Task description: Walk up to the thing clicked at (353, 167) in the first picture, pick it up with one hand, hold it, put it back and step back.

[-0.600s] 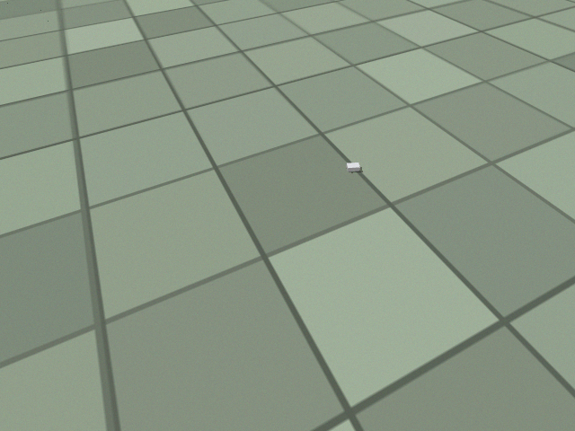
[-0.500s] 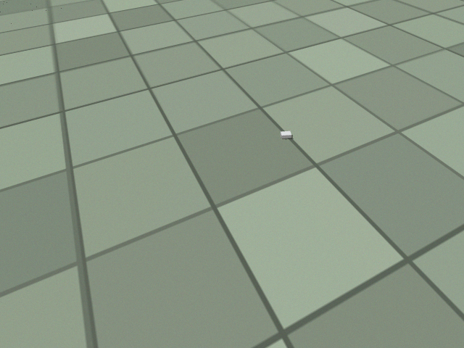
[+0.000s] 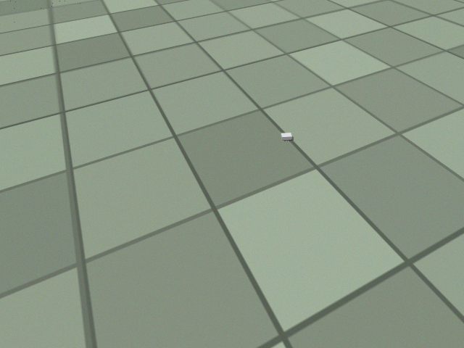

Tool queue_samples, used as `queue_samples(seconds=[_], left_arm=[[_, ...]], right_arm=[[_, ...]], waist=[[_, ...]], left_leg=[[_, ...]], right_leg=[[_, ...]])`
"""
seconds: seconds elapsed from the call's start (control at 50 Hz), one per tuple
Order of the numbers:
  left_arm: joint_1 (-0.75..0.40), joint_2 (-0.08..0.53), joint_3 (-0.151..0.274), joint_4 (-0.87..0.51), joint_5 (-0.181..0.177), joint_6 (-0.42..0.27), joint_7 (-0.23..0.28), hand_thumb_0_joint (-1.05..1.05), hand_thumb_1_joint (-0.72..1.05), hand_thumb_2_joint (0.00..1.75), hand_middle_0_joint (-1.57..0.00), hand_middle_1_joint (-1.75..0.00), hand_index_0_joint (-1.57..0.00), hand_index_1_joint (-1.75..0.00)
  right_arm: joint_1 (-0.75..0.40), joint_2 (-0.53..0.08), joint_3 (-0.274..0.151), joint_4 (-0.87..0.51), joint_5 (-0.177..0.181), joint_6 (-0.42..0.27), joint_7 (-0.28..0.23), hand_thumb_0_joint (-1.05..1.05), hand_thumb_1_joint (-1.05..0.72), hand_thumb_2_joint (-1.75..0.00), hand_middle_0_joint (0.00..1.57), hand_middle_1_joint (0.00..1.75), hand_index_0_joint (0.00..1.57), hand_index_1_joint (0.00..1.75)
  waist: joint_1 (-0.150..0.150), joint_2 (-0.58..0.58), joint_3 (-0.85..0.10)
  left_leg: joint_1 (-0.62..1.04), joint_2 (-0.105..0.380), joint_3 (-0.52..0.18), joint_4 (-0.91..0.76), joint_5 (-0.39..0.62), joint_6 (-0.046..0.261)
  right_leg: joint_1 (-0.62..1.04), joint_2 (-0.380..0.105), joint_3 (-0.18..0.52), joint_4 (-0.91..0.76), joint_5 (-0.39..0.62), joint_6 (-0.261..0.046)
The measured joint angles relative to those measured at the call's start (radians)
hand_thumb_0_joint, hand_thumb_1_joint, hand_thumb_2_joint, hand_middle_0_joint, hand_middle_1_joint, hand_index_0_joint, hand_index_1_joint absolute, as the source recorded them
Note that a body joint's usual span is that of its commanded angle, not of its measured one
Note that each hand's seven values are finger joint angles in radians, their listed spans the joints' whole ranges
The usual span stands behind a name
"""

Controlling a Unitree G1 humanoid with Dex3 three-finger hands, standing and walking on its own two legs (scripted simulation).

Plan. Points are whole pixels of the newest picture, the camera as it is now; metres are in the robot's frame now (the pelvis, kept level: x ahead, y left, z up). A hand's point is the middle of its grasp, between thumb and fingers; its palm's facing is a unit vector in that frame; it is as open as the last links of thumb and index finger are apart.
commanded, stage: stand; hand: left
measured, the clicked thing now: (286, 136) +1.51 -0.35 -0.77
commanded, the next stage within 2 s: walk up in 0.52 s
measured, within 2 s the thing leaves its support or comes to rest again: neither
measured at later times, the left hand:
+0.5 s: hand out of the picture +0.08 +0.25 -0.15, palm faces -0.03 -0.94 -0.34, open 7.4 cm
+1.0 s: hand (159, 343) +0.18 +0.16 -0.14, palm faces -0.02 -0.93 -0.37, open 7.4 cm
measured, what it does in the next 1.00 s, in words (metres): steps to the right: right foot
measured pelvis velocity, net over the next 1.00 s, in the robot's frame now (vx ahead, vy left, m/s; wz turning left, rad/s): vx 0.11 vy -0.12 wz -0.04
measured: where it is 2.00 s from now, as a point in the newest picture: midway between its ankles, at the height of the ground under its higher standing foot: (308, 276)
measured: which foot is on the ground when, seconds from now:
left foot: down 0.00-0.86, up 0.88-1.00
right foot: down 0.00-0.56, up 0.58-0.82, down 0.84-1.00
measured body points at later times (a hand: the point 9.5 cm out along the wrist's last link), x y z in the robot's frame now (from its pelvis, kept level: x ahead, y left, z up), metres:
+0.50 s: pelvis +0.00 +0.00 +0.00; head +0.01 +0.00 +0.45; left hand +0.08 +0.30 -0.13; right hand +0.08 -0.29 -0.14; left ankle +0.01 +0.14 -0.75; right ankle +0.00 -0.11 -0.75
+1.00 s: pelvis +0.11 -0.12 -0.02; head +0.11 -0.13 +0.43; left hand +0.18 +0.21 -0.12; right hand +0.16 -0.47 -0.14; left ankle +0.09 +0.02 -0.69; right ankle +0.15 -0.23 -0.75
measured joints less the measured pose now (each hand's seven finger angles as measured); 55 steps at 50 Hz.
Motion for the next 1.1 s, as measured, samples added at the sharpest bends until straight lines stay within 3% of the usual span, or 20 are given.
queue_samples(seconds=[0.52,0.56,0.6,0.66,0.7,0.82,0.84,0.86,0.88,0.92,0.96,1.02,1.1], left_arm=[[0.005,0.002,0.000,0.002,0.000,0.000,0.001,0.00,0.91,0.90,-0.21,-0.29,-0.20,-0.30],[0.025,0.008,0.031,-0.028,0.020,0.009,-0.028,0.00,0.91,0.90,-0.21,-0.29,-0.20,-0.30],[0.046,0.028,0.061,-0.055,0.038,0.025,-0.056,0.00,0.91,0.90,-0.21,-0.30,-0.20,-0.30],[0.053,0.071,0.089,-0.089,0.044,0.036,-0.082,0.00,0.91,0.90,-0.21,-0.30,-0.20,-0.30],[0.060,0.099,0.105,-0.111,0.041,0.036,-0.098,0.00,0.91,0.90,-0.21,-0.29,-0.20,-0.30],[0.084,0.128,0.125,-0.146,0.036,0.033,-0.135,0.00,0.91,0.90,-0.21,-0.29,-0.20,-0.29],[0.092,0.132,0.126,-0.150,0.036,0.024,-0.136,0.00,0.91,0.90,-0.21,-0.29,-0.20,-0.29],[0.096,0.132,0.130,-0.155,0.037,0.014,-0.132,0.00,0.91,0.90,-0.21,-0.29,-0.20,-0.30],[0.095,0.127,0.133,-0.162,0.039,0.002,-0.124,0.00,0.91,0.90,-0.21,-0.29,-0.20,-0.30],[0.102,0.104,0.129,-0.181,0.035,-0.011,-0.109,0.00,0.91,0.90,-0.21,-0.29,-0.20,-0.29],[0.118,0.076,0.113,-0.190,0.026,-0.012,-0.101,0.00,0.91,0.90,-0.21,-0.29,-0.20,-0.29],[0.149,0.049,0.093,-0.192,0.020,-0.007,-0.095,0.00,0.91,0.90,-0.21,-0.29,-0.20,-0.30],[0.185,0.055,0.085,-0.203,0.022,-0.003,-0.093,0.00,0.90,0.90,-0.21,-0.30,-0.20,-0.30]], right_arm=[[-0.001,-0.001,0.000,0.001,0.001,0.001,-0.001,0.01,-0.90,-0.90,0.21,0.30,0.21,0.30],[0.021,0.001,-0.022,-0.021,-0.009,-0.016,0.011,0.01,-0.90,-0.90,0.21,0.30,0.21,0.30],[0.058,-0.002,-0.049,-0.054,-0.019,-0.044,0.019,0.01,-0.90,-0.90,0.21,0.30,0.21,0.30],[0.116,-0.017,-0.071,-0.089,-0.022,-0.075,0.014,0.00,-0.90,-0.90,0.21,0.30,0.21,0.30],[0.149,-0.033,-0.081,-0.092,-0.028,-0.074,0.013,0.00,-0.90,-0.90,0.21,0.30,0.21,0.30],[0.195,-0.114,-0.118,-0.089,-0.044,-0.057,0.014,0.01,-0.90,-0.90,0.21,0.30,0.21,0.30],[0.198,-0.125,-0.121,-0.088,-0.045,-0.053,0.013,0.01,-0.90,-0.90,0.21,0.30,0.21,0.30],[0.197,-0.137,-0.123,-0.087,-0.047,-0.049,0.010,0.01,-0.90,-0.90,0.21,0.30,0.21,0.30],[0.194,-0.146,-0.124,-0.085,-0.046,-0.042,0.004,0.01,-0.90,-0.90,0.21,0.30,0.21,0.30],[0.177,-0.147,-0.119,-0.079,-0.030,-0.027,0.000,0.01,-0.90,-0.90,0.21,0.30,0.21,0.30],[0.154,-0.142,-0.110,-0.084,-0.015,-0.029,0.009,0.01,-0.90,-0.90,0.20,0.30,0.20,0.30],[0.135,-0.123,-0.097,-0.117,-0.003,-0.049,0.029,0.01,-0.91,-0.90,0.20,0.30,0.20,0.30],[0.135,-0.080,-0.084,-0.165,-0.005,-0.061,0.054,0.01,-0.90,-0.90,0.20,0.30,0.20,0.30]], waist=[[0.002,0.000,0.001],[0.006,-0.009,-0.012],[0.005,-0.022,-0.031],[-0.008,-0.045,-0.032],[-0.008,-0.064,-0.028],[-0.011,-0.037,-0.020],[-0.009,-0.031,-0.023],[-0.008,-0.011,-0.022],[-0.008,0.012,-0.016],[0.006,0.028,-0.011],[0.019,0.037,-0.006],[0.033,0.036,-0.007],[0.049,-0.001,-0.011]], left_leg=[[0.011,-0.005,-0.002,-0.007,-0.003,0.004],[-0.008,-0.007,0.007,0.037,-0.068,0.028],[-0.020,-0.008,0.016,0.063,-0.102,0.044],[-0.014,-0.002,0.019,0.057,-0.073,0.041],[0.010,0.003,0.028,0.049,-0.081,0.026],[0.068,0.068,0.047,0.112,-0.181,-0.007],[0.064,0.083,0.046,0.158,-0.221,0.000],[0.044,0.110,0.036,0.234,-0.275,0.024],[-0.001,0.128,0.009,0.359,-0.331,0.047],[-0.113,0.084,-0.037,0.614,-0.356,0.060],[-0.208,0.048,-0.016,0.741,-0.310,0.062],[-0.299,0.035,0.052,0.719,-0.252,0.056],[-0.337,0.038,0.097,0.525,-0.208,0.043]], right_leg=[[0.014,-0.005,-0.002,-0.010,-0.002,0.005],[-0.021,-0.006,0.004,0.067,-0.101,-0.006],[-0.109,-0.005,0.023,0.260,-0.213,-0.010],[-0.253,-0.004,0.085,0.510,-0.218,-0.011],[-0.313,-0.035,0.104,0.550,-0.195,0.000],[-0.312,-0.116,0.068,0.355,-0.134,0.011],[-0.286,-0.117,0.053,0.316,-0.114,0.013],[-0.275,-0.099,0.034,0.314,-0.048,0.025],[-0.277,-0.079,0.011,0.351,-0.047,0.030],[-0.268,-0.063,-0.014,0.388,-0.094,0.019],[-0.225,-0.051,-0.027,0.346,-0.102,0.000],[-0.153,-0.031,-0.039,0.253,-0.089,-0.022],[-0.083,-0.007,-0.048,0.177,-0.093,-0.037]])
